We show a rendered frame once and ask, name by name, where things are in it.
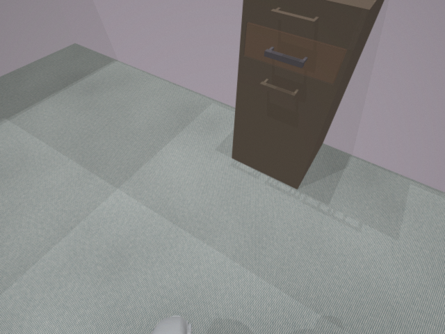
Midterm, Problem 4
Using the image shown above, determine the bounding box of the drawer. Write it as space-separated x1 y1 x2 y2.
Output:
244 22 347 84

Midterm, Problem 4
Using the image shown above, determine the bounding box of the cabinet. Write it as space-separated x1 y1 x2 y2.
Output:
232 0 384 189

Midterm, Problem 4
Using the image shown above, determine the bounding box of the robot left thigh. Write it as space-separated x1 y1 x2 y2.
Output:
151 317 192 334

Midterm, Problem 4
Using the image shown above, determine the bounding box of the handle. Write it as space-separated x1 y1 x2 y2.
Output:
259 81 296 100
270 9 316 28
264 47 308 68

